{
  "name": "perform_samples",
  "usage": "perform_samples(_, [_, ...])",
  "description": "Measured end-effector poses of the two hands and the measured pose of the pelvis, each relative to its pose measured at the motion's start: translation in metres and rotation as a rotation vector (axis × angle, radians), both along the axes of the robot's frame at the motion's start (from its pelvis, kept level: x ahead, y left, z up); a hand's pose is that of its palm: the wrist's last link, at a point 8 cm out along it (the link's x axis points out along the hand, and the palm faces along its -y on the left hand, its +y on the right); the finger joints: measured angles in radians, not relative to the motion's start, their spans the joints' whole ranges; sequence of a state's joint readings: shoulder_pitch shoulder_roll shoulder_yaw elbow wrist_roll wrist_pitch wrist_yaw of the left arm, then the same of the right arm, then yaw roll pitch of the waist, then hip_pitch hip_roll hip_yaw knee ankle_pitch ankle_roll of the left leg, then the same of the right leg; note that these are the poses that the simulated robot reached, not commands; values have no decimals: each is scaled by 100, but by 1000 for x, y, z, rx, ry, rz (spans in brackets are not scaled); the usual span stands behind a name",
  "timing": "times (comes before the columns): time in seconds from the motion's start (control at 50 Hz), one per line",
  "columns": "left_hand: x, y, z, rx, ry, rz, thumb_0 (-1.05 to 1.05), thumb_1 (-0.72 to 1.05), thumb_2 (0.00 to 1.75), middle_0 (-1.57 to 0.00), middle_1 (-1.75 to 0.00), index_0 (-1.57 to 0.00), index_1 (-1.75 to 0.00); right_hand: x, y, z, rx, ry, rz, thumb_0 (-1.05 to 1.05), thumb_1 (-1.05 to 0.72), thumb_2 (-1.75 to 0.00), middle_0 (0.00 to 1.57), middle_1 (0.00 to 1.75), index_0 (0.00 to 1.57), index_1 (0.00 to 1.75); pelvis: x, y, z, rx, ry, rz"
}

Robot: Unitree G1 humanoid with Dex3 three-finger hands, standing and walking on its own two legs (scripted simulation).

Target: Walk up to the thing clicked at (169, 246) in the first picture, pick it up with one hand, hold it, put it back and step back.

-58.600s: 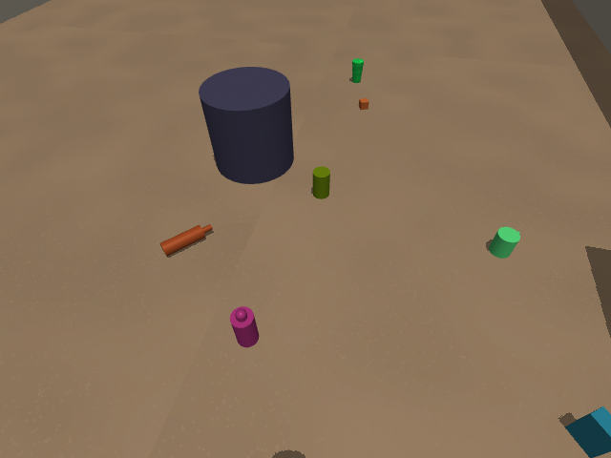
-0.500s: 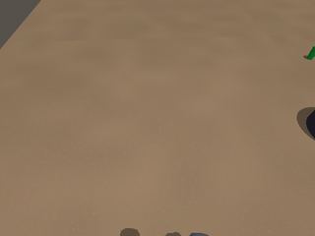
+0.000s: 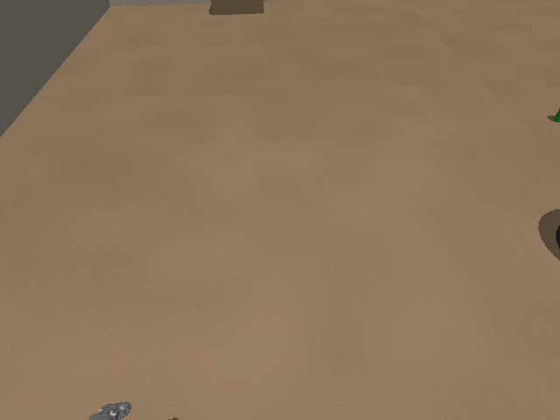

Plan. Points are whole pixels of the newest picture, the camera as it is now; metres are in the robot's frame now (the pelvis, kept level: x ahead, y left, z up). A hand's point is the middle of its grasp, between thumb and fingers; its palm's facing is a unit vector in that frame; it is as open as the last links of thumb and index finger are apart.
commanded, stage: walk up
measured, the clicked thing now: out of the picture +0.27 -1.39 -0.74
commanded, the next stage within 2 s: stand in 0.10 s
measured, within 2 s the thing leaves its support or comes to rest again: neither
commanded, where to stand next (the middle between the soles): +0.07 +0.00 m, yaw +0 degrees
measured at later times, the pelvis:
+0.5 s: pelvis +0.01 +0.00 +0.01, yaw +0 degrees
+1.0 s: pelvis +0.02 -0.01 +0.01, yaw +0 degrees
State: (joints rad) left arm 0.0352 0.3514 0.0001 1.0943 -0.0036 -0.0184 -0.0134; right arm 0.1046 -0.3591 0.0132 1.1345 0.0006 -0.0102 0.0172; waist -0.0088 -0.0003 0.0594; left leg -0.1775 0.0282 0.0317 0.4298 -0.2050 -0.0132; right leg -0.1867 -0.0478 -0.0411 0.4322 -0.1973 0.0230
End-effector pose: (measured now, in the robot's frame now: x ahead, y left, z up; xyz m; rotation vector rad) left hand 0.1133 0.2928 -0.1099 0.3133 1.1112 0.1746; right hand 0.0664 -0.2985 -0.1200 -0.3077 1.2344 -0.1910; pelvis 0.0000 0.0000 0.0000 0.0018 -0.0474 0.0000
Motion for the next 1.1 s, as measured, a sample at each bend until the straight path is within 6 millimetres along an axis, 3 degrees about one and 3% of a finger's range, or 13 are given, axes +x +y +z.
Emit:
perform_samples(0.18, [-16, 4, -2, 0, 64, 14, 0, 91, 90, -21, -30, -20, -30, 8, -5, 9, -21, -8, -5, 1, -90, -90, 20, 30, 21, 30, 3, 0, 5, 0, 5, 0])
perform_samples(0.34, [-39, 6, -4, 11, 133, 43, 0, 91, 90, -21, -30, -20, -30, 17, -2, 7, -5, -7, 2, 1, -90, -90, 20, 30, 21, 30, 7, -2, 6, 0, 13, 2])
perform_samples(0.46, [-45, 4, -4, 16, 153, 56, 0, 91, 90, -21, -30, -20, -30, 24, 1, 4, 9, -2, 11, 1, -90, -90, 20, 30, 21, 30, 11, -4, 7, -1, 17, 5])
perform_samples(0.78, [-23, -4, -1, 11, 113, 47, 0, 91, 90, -21, -30, -20, -30, 35, -4, 5, 6, -11, 8, 1, -90, -90, 20, 30, 21, 30, 21, -8, 7, -2, 17, 7])
perform_samples(1.1, [-11, -6, 1, 14, 98, 38, 0, 91, 90, -21, -30, -20, -30, 29, -9, 4, 1, 8, -2, 1, -90, -90, 20, 30, 21, 30, 25, -11, 7, -2, 20, 6])
